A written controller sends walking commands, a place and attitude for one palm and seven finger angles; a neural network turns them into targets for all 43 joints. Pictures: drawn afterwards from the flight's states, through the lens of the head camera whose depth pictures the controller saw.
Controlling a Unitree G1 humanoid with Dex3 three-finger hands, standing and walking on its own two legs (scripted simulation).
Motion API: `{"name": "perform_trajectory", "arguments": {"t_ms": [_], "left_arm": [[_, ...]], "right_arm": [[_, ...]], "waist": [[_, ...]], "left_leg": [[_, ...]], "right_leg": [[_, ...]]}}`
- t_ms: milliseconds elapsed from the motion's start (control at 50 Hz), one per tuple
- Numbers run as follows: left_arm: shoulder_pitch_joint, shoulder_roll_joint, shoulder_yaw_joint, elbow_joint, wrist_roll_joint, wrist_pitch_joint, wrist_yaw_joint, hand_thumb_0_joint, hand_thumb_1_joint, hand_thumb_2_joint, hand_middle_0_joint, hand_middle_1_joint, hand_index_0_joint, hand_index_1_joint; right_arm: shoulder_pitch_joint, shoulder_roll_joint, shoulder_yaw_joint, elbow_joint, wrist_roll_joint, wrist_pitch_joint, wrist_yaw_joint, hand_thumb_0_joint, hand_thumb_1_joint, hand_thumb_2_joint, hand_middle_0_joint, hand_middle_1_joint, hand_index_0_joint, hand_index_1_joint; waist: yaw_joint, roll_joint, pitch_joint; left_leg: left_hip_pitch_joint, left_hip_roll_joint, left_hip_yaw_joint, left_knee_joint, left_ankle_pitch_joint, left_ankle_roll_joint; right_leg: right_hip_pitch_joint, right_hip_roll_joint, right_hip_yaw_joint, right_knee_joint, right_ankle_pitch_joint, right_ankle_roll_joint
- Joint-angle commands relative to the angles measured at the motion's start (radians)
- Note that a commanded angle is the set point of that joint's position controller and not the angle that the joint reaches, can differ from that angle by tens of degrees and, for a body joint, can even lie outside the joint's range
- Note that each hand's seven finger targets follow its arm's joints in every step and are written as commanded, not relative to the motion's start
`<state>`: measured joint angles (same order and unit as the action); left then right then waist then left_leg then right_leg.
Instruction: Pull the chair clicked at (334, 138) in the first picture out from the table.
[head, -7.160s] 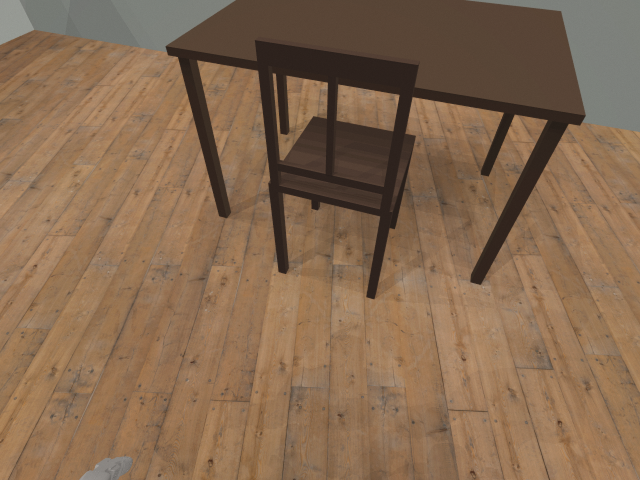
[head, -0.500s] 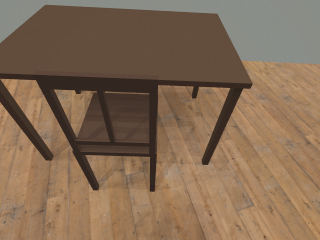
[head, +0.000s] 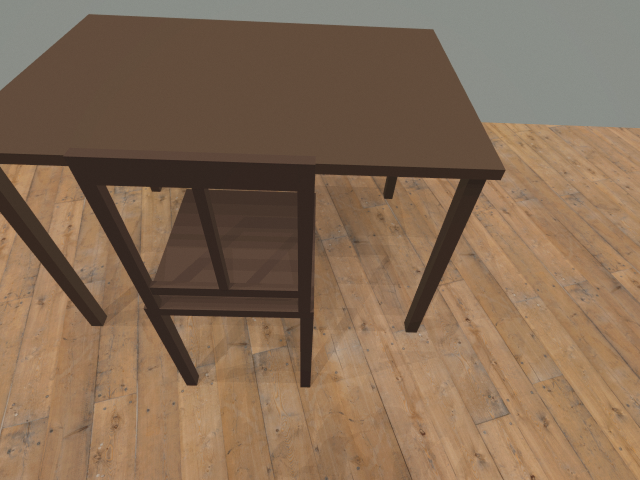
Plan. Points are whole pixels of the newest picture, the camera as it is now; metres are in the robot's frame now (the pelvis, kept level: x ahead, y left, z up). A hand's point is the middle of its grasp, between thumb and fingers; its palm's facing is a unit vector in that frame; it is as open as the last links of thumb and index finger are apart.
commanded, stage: look again from close up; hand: left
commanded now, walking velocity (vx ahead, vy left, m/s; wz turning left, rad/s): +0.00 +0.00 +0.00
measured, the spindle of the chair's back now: (213, 242) +0.53 +0.24 -0.09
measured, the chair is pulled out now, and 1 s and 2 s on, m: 0.00 0.00 0.00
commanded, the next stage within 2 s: shuffle to correct the standing spot in 1.78 s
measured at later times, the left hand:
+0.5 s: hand out of the picture -0.02 +0.14 -0.18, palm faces +0.05 -0.99 -0.13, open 7.4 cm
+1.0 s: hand out of the picture -0.03 +0.14 -0.18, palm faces +0.05 -0.99 -0.13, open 7.4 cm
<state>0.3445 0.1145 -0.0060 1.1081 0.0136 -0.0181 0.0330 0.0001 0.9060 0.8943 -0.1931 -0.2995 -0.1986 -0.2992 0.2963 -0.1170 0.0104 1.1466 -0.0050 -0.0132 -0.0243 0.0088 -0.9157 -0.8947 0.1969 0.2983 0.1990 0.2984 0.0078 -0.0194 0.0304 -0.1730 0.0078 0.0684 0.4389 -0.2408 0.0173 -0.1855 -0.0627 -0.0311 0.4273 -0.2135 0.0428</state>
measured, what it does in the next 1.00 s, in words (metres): stands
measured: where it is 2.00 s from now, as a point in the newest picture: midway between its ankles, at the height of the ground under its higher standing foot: outside the picture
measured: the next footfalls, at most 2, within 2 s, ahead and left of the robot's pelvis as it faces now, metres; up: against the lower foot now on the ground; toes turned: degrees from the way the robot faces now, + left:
none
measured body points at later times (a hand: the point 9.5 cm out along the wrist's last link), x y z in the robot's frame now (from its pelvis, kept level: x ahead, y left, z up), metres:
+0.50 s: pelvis +0.00 -0.01 +0.00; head +0.01 +0.00 +0.45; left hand -0.03 +0.19 -0.17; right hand -0.01 -0.21 -0.16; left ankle +0.00 +0.10 -0.74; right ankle +0.01 -0.15 -0.74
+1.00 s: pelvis +0.01 -0.01 +0.00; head +0.02 +0.00 +0.45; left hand -0.03 +0.19 -0.16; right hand -0.01 -0.21 -0.16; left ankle +0.00 +0.10 -0.74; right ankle +0.01 -0.15 -0.74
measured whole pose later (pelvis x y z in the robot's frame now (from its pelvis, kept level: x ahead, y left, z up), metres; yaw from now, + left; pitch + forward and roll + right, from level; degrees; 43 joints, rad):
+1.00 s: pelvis +0.01 -0.01 +0.00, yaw +0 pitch -1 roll +0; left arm 0.36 0.10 0.00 1.11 0.01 -0.02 0.03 0.00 0.91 0.89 -0.19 -0.30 -0.20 -0.30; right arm 0.31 -0.10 0.01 1.15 -0.01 -0.02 -0.03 0.01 -0.91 -0.89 0.20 0.30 0.20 0.30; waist 0.01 -0.02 0.03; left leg -0.17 0.02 0.07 0.43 -0.24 0.00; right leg -0.19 -0.05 -0.03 0.42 -0.22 0.03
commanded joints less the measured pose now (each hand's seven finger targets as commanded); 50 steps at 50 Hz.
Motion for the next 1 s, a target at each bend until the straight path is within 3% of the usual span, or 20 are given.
{"name": "perform_trajectory", "arguments": {"t_ms": [0,60,180,360,820,980], "left_arm": [[0.093,0.070,0.016,-0.018,0.003,-0.011,0.009,0.000,0.900,0.900,-0.200,-0.300,-0.200,-0.300],[0.097,0.067,0.016,-0.018,0.003,-0.008,0.009,0.000,0.900,0.900,-0.200,-0.300,-0.200,-0.300],[0.101,0.067,0.017,-0.015,0.003,-0.013,0.009,0.000,0.900,0.900,-0.200,-0.300,-0.200,-0.300],[0.105,0.064,0.016,-0.012,0.003,-0.012,0.010,0.000,0.900,0.900,-0.200,-0.300,-0.200,-0.300],[0.115,0.057,0.016,-0.012,0.004,-0.011,0.007,0.000,0.900,0.900,-0.200,-0.300,-0.200,-0.300],[0.118,0.056,0.016,-0.009,0.003,-0.014,0.008,0.000,0.900,0.900,-0.200,-0.300,-0.200,-0.300]], "right_arm": [[0.070,-0.086,-0.019,-0.024,-0.003,-0.016,-0.001,0.000,-0.900,-0.900,0.200,0.300,0.200,0.300],[0.067,-0.087,-0.019,-0.023,-0.003,-0.014,-0.001,0.000,-0.900,-0.900,0.200,0.300,0.200,0.300],[0.072,-0.082,-0.018,-0.020,-0.002,-0.019,-0.003,0.000,-0.900,-0.900,0.200,0.300,0.200,0.300],[0.073,-0.078,-0.018,-0.016,-0.002,-0.015,-0.003,0.000,-0.900,-0.900,0.200,0.300,0.200,0.300],[0.085,-0.075,-0.020,-0.017,-0.002,-0.014,-0.004,0.000,-0.900,-0.900,0.200,0.300,0.200,0.300],[0.088,-0.074,-0.021,-0.013,-0.003,-0.019,-0.005,0.000,-0.900,-0.900,0.200,0.300,0.200,0.300]], "waist": [[-0.003,0.007,0.059],[-0.002,0.026,0.069],[-0.002,0.016,0.040],[-0.001,0.017,0.074],[0.000,0.014,0.079],[0.000,0.014,0.046]], "left_leg": [[-0.059,0.087,-0.083,-0.117,0.048,0.006],[-0.065,0.089,-0.086,-0.126,0.015,0.005],[-0.040,0.089,-0.080,-0.107,0.087,0.007],[-0.050,0.089,-0.077,-0.117,0.046,0.003],[-0.057,0.092,-0.082,-0.129,0.009,0.005],[-0.027,0.094,-0.073,-0.110,0.078,0.005]], "right_leg": [[-0.014,-0.045,0.043,-0.063,0.077,-0.049],[-0.026,-0.042,0.041,-0.065,0.053,-0.049],[-0.004,-0.046,0.041,-0.062,0.104,-0.051],[-0.025,-0.043,0.044,-0.074,0.069,-0.052],[-0.033,-0.035,0.046,-0.076,0.047,-0.054],[-0.022,-0.038,0.048,-0.066,0.093,-0.055]]}}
